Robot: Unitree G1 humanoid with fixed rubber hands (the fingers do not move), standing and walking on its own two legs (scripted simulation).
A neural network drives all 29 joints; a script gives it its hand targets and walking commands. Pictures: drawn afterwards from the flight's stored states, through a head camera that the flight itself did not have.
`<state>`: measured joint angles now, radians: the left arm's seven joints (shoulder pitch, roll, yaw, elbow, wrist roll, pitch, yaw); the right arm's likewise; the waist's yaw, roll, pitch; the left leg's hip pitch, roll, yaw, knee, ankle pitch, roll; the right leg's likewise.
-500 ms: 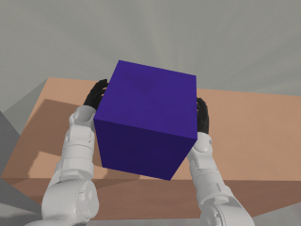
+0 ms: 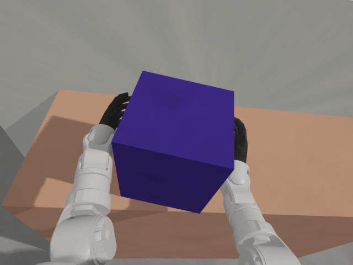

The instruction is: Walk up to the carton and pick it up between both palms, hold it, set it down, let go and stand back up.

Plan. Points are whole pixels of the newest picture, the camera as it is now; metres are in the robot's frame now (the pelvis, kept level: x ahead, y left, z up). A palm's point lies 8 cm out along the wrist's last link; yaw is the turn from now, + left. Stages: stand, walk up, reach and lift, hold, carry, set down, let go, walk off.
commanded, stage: reach and lift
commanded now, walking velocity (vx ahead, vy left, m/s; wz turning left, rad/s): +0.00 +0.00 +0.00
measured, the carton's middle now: (173, 147) +0.36 -0.02 +0.05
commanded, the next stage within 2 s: none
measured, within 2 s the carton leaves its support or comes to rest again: leaves its support in 0.06 s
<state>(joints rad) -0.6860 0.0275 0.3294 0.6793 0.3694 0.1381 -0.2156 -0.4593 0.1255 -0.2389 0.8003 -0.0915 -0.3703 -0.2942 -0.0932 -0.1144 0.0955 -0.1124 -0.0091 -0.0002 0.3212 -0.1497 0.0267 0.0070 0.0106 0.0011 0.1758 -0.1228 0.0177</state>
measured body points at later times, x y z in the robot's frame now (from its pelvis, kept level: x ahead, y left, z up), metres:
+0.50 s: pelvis -0.01 -0.01 +0.00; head +0.01 +0.04 +0.45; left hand +0.43 +0.11 +0.11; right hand +0.35 -0.19 +0.10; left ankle +0.02 +0.09 -0.75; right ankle -0.01 -0.13 -0.75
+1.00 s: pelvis -0.02 -0.01 +0.00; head -0.03 +0.04 +0.44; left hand +0.39 +0.13 +0.14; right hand +0.35 -0.17 +0.14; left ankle +0.02 +0.09 -0.75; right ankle -0.01 -0.13 -0.75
